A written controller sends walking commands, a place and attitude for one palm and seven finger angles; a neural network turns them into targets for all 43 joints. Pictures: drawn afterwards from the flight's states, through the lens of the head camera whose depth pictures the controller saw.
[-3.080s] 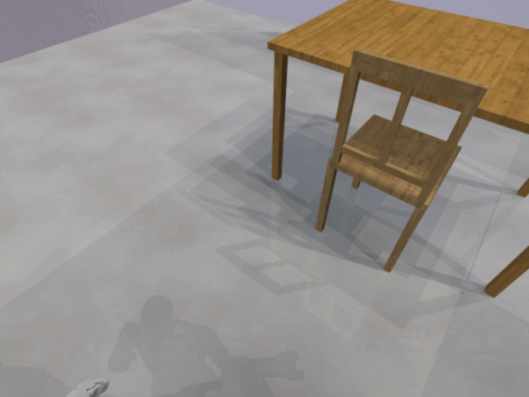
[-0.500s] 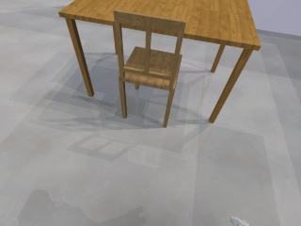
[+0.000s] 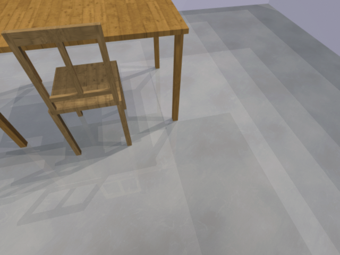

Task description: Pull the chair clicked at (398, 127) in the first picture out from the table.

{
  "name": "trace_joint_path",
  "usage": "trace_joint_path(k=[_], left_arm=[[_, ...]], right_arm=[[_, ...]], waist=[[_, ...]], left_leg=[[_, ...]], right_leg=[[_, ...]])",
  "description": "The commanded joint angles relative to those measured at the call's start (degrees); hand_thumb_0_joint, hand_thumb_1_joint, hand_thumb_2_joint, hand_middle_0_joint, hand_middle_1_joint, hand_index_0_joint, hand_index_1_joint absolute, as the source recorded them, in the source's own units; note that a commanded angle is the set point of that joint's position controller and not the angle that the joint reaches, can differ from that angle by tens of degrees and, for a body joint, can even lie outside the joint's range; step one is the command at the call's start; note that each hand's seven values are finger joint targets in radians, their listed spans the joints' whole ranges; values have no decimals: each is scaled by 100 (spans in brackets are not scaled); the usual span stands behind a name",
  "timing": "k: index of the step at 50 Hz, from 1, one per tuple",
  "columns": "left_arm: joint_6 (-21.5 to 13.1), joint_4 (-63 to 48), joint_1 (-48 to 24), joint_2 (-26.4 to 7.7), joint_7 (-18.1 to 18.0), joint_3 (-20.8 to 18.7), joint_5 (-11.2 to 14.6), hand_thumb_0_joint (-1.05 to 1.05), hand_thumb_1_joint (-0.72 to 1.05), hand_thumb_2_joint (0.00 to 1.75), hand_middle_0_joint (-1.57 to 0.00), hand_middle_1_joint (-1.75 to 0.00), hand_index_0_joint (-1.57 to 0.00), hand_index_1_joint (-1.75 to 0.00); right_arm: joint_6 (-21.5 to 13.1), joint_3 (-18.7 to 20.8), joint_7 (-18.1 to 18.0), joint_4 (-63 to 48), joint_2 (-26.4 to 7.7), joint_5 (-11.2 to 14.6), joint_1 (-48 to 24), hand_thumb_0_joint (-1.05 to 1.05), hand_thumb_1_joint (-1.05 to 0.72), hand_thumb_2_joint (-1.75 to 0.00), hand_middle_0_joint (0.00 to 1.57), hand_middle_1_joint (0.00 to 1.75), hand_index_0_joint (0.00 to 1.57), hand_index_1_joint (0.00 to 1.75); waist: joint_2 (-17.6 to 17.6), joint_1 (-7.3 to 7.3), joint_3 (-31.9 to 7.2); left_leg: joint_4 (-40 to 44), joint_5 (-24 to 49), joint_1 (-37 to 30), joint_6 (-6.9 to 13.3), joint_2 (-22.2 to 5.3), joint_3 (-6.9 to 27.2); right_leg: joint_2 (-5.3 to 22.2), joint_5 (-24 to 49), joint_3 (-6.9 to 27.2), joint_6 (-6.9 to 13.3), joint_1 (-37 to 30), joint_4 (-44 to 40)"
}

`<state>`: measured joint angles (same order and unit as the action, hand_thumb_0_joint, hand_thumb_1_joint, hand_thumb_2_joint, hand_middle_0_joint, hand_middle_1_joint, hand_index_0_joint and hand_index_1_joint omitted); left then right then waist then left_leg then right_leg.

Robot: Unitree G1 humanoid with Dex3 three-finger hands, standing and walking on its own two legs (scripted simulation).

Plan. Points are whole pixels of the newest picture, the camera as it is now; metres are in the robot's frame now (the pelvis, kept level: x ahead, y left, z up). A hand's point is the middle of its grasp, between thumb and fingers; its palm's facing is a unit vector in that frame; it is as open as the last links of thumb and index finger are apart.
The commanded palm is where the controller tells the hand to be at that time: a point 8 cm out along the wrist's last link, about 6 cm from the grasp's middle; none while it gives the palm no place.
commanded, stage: walk to a spot facing it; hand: left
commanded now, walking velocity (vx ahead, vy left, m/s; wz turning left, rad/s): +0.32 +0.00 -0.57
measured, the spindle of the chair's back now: (71, 70) +0.88 +0.47 -0.10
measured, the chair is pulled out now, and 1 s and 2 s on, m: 0.00 0.00 0.00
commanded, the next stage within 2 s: turn to face it in 0.32 s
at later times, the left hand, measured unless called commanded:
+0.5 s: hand (105, 250) +0.17 +0.19 -0.20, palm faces -0.11 -0.98 -0.16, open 7.4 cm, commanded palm none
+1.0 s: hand (124, 170) +0.39 +0.16 -0.15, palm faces +0.03 -0.97 -0.23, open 7.4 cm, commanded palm none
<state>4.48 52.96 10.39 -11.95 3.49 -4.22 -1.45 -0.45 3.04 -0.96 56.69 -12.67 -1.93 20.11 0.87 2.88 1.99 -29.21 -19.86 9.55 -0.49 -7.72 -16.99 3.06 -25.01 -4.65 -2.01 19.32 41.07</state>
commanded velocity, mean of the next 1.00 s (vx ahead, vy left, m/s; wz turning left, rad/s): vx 0.11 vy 0.00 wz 0.19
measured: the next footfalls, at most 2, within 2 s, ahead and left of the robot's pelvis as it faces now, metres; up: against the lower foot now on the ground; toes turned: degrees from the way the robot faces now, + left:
right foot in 0.04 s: +0.03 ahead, -0.13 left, +0.00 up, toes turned -8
left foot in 0.46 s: +0.35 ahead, +0.08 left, +0.00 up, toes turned -3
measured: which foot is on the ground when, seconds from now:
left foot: down 0.00-0.04, up 0.06-0.44, down 0.46-1.00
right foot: up 0.00-0.02, down 0.04-0.46, up 0.48-0.96, down 0.98-1.00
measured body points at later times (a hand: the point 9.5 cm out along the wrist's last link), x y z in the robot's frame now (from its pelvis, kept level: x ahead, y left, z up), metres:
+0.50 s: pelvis +0.20 +0.00 -0.02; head +0.23 +0.02 +0.42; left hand +0.18 +0.24 -0.19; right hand +0.27 -0.25 -0.15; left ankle +0.31 +0.08 -0.74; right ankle +0.00 -0.12 -0.71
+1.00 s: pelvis +0.27 -0.02 -0.01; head +0.28 -0.04 +0.44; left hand +0.39 +0.21 -0.13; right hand +0.27 -0.25 -0.17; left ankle +0.31 +0.08 -0.74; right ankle +0.29 -0.13 -0.74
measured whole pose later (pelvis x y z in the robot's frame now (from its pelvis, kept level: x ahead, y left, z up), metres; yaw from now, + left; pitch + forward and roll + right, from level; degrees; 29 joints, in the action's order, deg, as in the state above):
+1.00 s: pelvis +0.27 -0.02 -0.01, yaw +0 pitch +0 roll +1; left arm 0.9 53.5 8.5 -8.4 -1.4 -3.0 -0.5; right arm 1.7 3.8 -0.1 58.1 -10.5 -1.1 18.1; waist 2.4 2.8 0.7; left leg -31.7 -13.6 18.0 2.0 3.5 1.4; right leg 1.2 -15.7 -2.3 -1.1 16.2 31.9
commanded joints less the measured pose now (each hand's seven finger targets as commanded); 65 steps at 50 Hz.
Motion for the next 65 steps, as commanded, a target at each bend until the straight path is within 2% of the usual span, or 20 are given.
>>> trace_joint_path(k=[1,2,3,4,6,9,19,22,24,26,28,30,38,43,47,48,50,51,54,65], left_arm=[[-428,-301,537,-713,-100,-168,-35,0,90,90,-20,-30,-20,-30],[-510,-73,1321,-1491,-203,-320,-62,0,90,90,-20,-30,-20,-30],[-479,85,1866,-1764,-300,-377,72,0,90,90,-20,-30,-20,-30],[-511,85,1746,-1631,-354,-356,81,0,90,90,-20,-30,-20,-30],[-598,12,1149,-1210,-382,-267,75,0,90,90,-20,-30,-20,-30],[-747,-31,779,-847,-349,-69,44,0,90,90,-20,-30,-20,-30],[-826,339,1080,-923,-442,-68,-4,0,90,90,-20,-30,-20,-30],[-811,404,1050,-884,-477,-99,69,0,90,90,-20,-30,-20,-30],[-780,480,1876,-258,-431,44,208,0,90,90,-20,-30,-20,-30],[-713,545,1582,-267,-522,90,136,0,90,90,-20,-30,-20,-30],[-697,540,1040,-196,-430,77,61,0,90,90,-20,-30,-20,-30],[-561,560,1123,-23,-423,117,63,0,90,90,-20,-30,-20,-30],[-311,129,481,-164,-465,-39,17,0,90,90,-20,-30,-20,-30],[-343,-199,-82,-141,-495,-31,57,0,90,90,-20,-30,-20,-30],[-427,-171,349,-208,-536,-54,105,0,90,90,-20,-30,-20,-30],[-477,-159,480,-345,-562,-75,92,0,90,90,-20,-30,-20,-30],[-525,-236,635,-1165,-600,-197,3,0,90,90,-20,-30,-20,-30],[-488,-328,515,-1125,-604,-175,35,0,90,90,-20,-30,-20,-30],[-545,-416,-95,-579,-584,-51,58,0,90,90,-20,-30,-20,-30],[-544,47,918,-878,-535,-80,-60,0,90,90,-20,-30,-20,-30]], right_arm=[[-138,209,36,-336,-892,53,17,0,-90,-90,20,30,20,30],[-134,71,106,-622,-475,124,-279,0,-90,-90,20,30,20,30],[-128,42,109,-983,-591,27,-1104,0,-90,-90,20,30,20,30],[-147,97,117,-1017,-682,12,-1185,0,-90,-90,20,30,20,30],[-161,137,141,-841,-674,27,-1181,0,-90,-90,20,30,20,30],[-78,139,180,-582,-474,-9,-759,0,-90,-90,20,30,20,30],[-202,51,256,-833,-271,85,-1369,0,-90,-90,20,30,20,30],[-286,137,82,-249,-695,14,415,0,-90,-90,20,30,20,30],[-272,249,-3,11,-1548,20,1263,0,-90,-90,20,30,20,30],[-216,107,-61,-155,-1084,101,222,0,-90,-90,20,30,20,30],[-299,-43,-76,-124,-474,85,-244,0,-90,-90,20,30,20,30],[-327,-103,-74,-62,-296,110,-432,0,-90,-90,20,30,20,30],[-55,146,7,-195,-617,70,-400,0,-90,-90,20,30,20,30],[37,238,12,-213,-726,25,-209,0,-90,-90,20,30,20,30],[80,286,22,-339,-752,75,-430,0,-90,-90,20,30,20,30],[78,284,44,-366,-634,111,-443,0,-90,-90,20,30,20,30],[88,237,52,-576,-214,125,-340,0,-90,-90,20,30,20,30],[159,317,51,-557,-449,84,-394,0,-90,-90,20,30,20,30],[318,292,130,-282,-307,43,-296,0,-90,-90,20,30,20,30],[323,89,160,-538,-180,92,-1283,0,-90,-90,20,30,20,30]], waist=[[-147,-547,-607],[-2063,-979,-820],[-1937,-1247,-585],[-1143,-1082,-320],[-967,-810,51],[-675,-318,467],[-947,-344,447],[-409,384,-782],[1982,321,-2063],[1320,-16,-1137],[781,-206,-164],[797,-428,-105],[524,-317,-266],[598,-145,-206],[535,-394,-393],[125,-456,-472],[-1988,-460,-548],[-1235,-424,-452],[-825,-101,22],[-1181,-547,-197]], left_leg=[[-654,105,977,127,-1042,583],[-2485,-1345,2847,-245,-230,44],[-3514,-1698,3787,-291,163,836],[-3835,-1166,4019,-237,-20,1343],[-3888,-412,3787,-258,-242,1475],[-3405,276,3063,-444,-168,1297],[-1188,931,1745,-189,281,1024],[-87,1725,-662,-20,460,1017],[475,4574,-2340,1032,-1925,4086],[1011,3638,-997,1323,-1776,3871],[1107,3925,142,1129,-1089,2874],[1169,4206,750,866,-641,2141],[1508,1584,600,1058,-550,2869],[1226,1858,562,1136,-549,3349],[614,2266,992,908,-291,3346],[259,1900,1336,642,-33,3167],[-1930,-1276,2593,-114,1166,1679],[-2950,-1322,2347,-109,943,1897],[-3955,-373,2350,-227,635,1855],[-1940,-491,1673,-300,582,1323]], right_leg=[[25,569,69,449,-2085,-1888],[1563,-150,2428,1108,-3412,-2542],[2092,671,3675,1504,-3249,-2811],[2049,782,3120,1618,-3143,-2767],[1622,601,2711,1439,-2383,-2822],[1092,2201,1550,1165,-1347,-2846],[807,3766,1290,957,-1203,-2396],[394,4363,900,597,-1180,-140],[-841,-1036,452,230,471,3099],[-229,-526,787,258,795,3726],[133,49,634,104,782,3193],[179,202,452,4,216,2316],[132,555,370,-200,726,1502],[-37,212,347,-153,373,432],[-148,1019,321,-83,-818,-1138],[85,1496,501,-39,-1435,-1937],[2442,2753,2482,928,-1957,-2564],[2543,2995,2113,1197,-1345,-2512],[1572,2772,921,887,-826,-2419],[1591,3424,339,986,-1417,-2143]])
